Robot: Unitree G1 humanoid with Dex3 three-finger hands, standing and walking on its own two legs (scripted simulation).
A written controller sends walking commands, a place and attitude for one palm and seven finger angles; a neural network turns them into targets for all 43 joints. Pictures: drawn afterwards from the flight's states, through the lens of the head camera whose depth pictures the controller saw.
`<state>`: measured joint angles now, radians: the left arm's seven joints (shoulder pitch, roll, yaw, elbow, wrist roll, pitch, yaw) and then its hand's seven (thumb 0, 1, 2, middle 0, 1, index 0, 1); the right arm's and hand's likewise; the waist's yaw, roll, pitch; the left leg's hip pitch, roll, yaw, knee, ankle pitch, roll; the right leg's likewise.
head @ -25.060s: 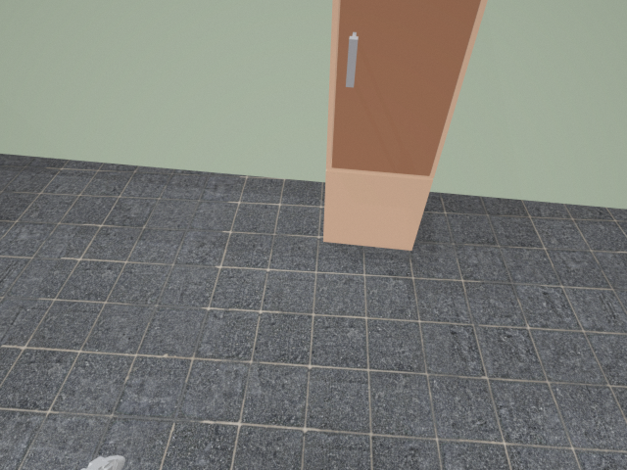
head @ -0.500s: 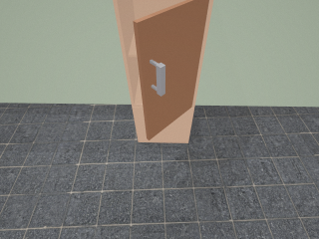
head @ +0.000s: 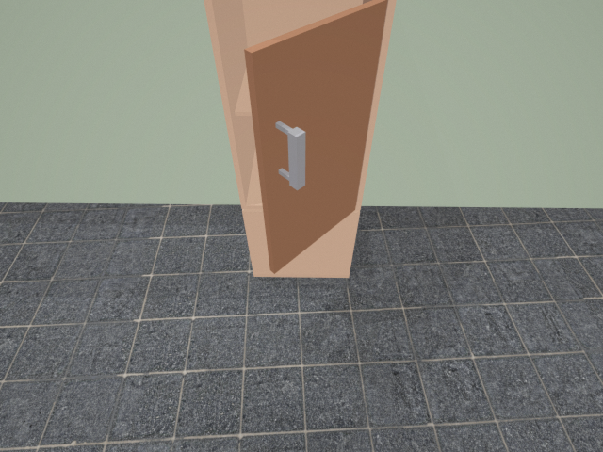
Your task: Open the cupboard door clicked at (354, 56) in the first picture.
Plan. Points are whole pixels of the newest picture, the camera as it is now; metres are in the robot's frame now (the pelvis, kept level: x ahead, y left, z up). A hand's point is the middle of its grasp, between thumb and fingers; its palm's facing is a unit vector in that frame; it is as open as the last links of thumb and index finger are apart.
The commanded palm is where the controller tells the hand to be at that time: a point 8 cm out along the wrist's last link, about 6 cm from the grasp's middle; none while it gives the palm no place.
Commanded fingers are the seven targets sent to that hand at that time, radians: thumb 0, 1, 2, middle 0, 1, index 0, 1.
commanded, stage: look to check the result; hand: left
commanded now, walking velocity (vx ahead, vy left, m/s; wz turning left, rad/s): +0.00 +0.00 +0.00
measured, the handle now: (289, 155) +0.62 +0.06 +0.04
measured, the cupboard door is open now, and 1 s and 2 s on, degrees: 46 46 46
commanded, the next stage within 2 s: walk to a spot facing it in 0.56 s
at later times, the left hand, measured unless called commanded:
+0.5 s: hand out of the picture +0.04 +0.20 -0.17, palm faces +0.00 -0.96 -0.26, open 7.4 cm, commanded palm none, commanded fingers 0.00 0.90 0.90 -0.20 -0.30 -0.20 -0.30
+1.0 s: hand out of the picture +0.06 +0.18 -0.18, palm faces -0.09 -0.97 -0.24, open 7.4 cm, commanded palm none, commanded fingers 0.00 0.90 0.90 -0.20 -0.30 -0.20 -0.30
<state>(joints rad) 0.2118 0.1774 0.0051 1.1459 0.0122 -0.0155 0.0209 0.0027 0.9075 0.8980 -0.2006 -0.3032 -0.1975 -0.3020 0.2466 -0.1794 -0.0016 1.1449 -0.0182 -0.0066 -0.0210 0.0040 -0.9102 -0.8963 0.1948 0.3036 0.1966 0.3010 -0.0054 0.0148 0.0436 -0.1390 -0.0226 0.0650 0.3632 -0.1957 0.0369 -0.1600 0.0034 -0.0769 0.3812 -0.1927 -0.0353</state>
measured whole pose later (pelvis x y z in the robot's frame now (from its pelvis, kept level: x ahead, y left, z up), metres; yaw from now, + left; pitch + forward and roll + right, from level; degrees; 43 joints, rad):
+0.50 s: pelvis +0.01 -0.01 +0.00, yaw +0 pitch -2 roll +0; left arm 0.19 0.22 0.00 1.16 0.01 -0.02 0.02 0.00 0.91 0.90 -0.20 -0.30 -0.20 -0.30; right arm 0.19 -0.22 0.00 1.15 -0.02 0.00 -0.02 0.00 -0.91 -0.90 0.20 0.30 0.20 0.30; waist 0.00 0.02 0.05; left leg -0.10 -0.01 0.06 0.32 -0.19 0.03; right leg -0.12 0.02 -0.08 0.33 -0.19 -0.04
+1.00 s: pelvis +0.01 -0.02 -0.01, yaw -8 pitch +0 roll +1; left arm 0.21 0.20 0.05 1.06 0.02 0.05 0.00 0.00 0.91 0.90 -0.20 -0.30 -0.20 -0.30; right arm 0.21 -0.19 -0.04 1.05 -0.02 0.02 -0.04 0.00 -0.91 -0.90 0.20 0.30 0.20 0.30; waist 0.01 0.00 0.08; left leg -0.18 0.03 0.18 0.50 -0.30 0.01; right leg -0.29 0.05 0.03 0.59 -0.28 -0.05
